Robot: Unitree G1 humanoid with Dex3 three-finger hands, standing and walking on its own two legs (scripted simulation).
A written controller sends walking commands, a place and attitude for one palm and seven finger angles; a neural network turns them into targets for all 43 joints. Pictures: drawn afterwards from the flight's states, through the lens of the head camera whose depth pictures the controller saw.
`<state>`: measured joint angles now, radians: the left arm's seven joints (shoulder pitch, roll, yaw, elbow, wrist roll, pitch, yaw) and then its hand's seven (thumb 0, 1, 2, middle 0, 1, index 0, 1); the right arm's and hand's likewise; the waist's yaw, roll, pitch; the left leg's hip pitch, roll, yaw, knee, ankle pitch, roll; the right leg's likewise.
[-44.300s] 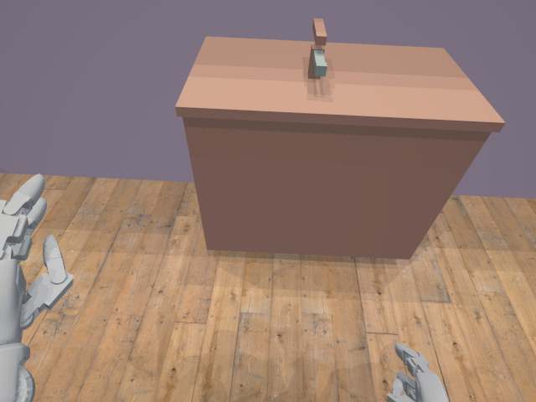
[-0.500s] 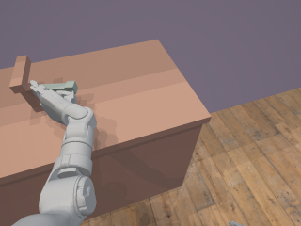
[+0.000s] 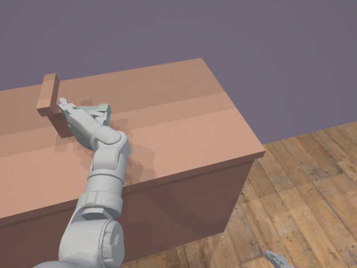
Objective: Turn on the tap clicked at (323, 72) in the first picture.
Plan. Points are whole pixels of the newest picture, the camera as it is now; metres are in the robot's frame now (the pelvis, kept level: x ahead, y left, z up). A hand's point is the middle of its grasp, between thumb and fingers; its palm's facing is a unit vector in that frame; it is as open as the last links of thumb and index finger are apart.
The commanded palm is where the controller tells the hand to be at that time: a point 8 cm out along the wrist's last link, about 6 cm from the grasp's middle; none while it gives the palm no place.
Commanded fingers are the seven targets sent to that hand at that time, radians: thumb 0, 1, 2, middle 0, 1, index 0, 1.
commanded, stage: lift the hand up off the lever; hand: left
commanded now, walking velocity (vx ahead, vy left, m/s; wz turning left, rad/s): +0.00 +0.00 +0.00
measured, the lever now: (104, 111) +0.47 +0.20 +0.11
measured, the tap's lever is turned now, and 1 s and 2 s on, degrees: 74 74 74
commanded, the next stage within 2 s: draw the hand back beside the body in 1.52 s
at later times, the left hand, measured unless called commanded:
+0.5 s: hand (107, 116) +0.41 +0.17 +0.15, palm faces +0.78 -0.62 -0.09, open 7.8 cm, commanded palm +0.35 +0.20 +0.16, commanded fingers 0.00 0.90 0.90 -0.15 -0.15 -0.15 -0.15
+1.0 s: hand (100, 109) +0.41 +0.18 +0.17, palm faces +0.81 -0.59 -0.06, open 7.8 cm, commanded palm +0.35 +0.20 +0.17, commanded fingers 0.00 0.90 0.90 -0.15 -0.15 -0.15 -0.15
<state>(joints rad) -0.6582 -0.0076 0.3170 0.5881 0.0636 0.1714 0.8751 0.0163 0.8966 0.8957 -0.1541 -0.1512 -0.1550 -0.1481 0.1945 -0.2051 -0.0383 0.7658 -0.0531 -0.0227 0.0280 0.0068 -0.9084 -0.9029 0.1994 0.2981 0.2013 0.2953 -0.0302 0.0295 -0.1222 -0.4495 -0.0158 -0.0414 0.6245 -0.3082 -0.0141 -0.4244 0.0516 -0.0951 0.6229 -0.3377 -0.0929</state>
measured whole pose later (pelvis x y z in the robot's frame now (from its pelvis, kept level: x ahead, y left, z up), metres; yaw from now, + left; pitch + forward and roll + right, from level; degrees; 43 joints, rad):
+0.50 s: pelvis -0.01 +0.00 +0.00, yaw +0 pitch +5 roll +1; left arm -0.66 -0.04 0.28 0.53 0.05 0.27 0.89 0.02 0.90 0.90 -0.15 -0.15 -0.16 -0.15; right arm 0.15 -0.19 -0.03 0.78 -0.05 -0.02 0.02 0.01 -0.91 -0.90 0.20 0.30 0.20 0.30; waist -0.01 0.04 -0.11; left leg -0.40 -0.02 -0.04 0.58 -0.27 -0.02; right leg -0.38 0.05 -0.10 0.59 -0.31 -0.10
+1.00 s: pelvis -0.02 -0.02 +0.01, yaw +0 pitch +5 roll +1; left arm -0.66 0.02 0.34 0.48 0.03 0.30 0.86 0.02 0.90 0.90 -0.15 -0.15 -0.16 -0.15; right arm 0.17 -0.22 -0.03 0.79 -0.03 -0.03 -0.01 0.01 -0.91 -0.90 0.20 0.30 0.20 0.30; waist -0.02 0.04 -0.11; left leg -0.37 0.00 -0.04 0.54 -0.25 -0.03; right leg -0.36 0.07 -0.09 0.56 -0.29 -0.11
